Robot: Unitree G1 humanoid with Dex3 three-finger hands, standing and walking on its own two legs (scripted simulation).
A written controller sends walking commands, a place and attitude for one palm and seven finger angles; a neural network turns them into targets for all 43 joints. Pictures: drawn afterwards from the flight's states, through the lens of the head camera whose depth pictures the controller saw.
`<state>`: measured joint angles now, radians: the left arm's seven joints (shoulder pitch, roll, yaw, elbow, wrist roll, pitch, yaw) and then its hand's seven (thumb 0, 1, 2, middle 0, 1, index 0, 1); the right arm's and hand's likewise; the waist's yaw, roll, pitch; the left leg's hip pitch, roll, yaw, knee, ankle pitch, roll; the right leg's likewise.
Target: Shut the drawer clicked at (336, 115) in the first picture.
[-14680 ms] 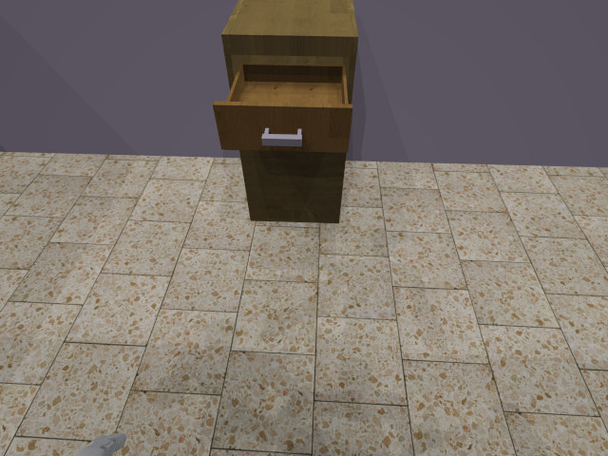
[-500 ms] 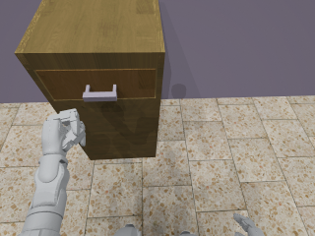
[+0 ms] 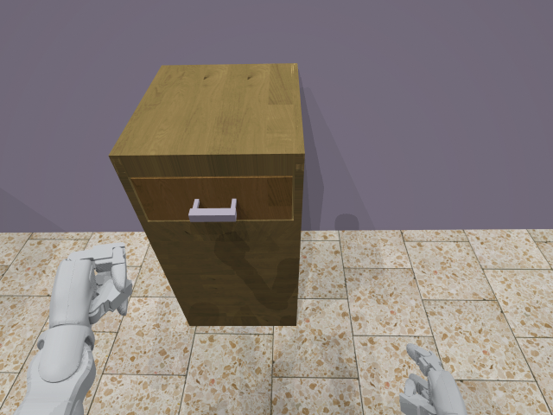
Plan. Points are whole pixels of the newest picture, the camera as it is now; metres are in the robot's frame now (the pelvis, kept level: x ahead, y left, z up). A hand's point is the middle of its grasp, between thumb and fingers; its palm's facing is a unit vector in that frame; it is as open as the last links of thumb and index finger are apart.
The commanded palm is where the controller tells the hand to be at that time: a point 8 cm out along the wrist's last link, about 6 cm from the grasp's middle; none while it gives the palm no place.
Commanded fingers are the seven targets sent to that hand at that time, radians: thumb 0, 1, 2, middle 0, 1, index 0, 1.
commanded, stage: draw the hand back to the body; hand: left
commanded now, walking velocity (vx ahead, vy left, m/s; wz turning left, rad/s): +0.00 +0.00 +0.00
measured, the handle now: (214, 208) +0.56 +0.20 -0.08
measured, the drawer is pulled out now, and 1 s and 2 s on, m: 0.00 0.00 0.00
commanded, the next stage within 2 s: step back with the hand held close in 0.50 s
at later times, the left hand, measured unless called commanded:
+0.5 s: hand (71, 309) +0.19 +0.23 +0.16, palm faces +0.41 -0.83 -0.38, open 3.2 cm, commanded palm +0.14 +0.27 +0.18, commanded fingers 0.00 0.90 0.90 -1.40 -1.60 -1.40 -1.60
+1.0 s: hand (67, 321) +0.18 +0.24 +0.15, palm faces +0.25 -0.83 -0.50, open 3.2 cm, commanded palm +0.12 +0.28 +0.18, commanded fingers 0.00 0.90 0.90 -1.40 -1.60 -1.40 -1.60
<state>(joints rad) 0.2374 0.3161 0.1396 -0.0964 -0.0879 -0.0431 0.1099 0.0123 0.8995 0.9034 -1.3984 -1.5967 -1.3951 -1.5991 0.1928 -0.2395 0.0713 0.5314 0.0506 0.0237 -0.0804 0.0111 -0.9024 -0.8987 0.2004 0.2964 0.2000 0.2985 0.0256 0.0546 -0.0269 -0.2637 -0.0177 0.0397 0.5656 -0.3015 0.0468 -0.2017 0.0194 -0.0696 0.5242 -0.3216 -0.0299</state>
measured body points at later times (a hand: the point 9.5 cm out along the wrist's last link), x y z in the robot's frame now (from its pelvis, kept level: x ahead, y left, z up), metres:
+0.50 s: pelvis +0.01 -0.01 +0.01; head -0.01 -0.04 +0.46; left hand +0.16 +0.28 +0.18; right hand +0.21 -0.23 -0.07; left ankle +0.00 +0.09 -0.73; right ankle -0.03 -0.10 -0.73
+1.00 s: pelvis -0.02 +0.01 +0.01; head +0.01 +0.00 +0.45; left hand +0.16 +0.28 +0.18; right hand +0.15 -0.25 -0.08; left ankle +0.00 +0.09 -0.73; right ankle -0.03 -0.10 -0.73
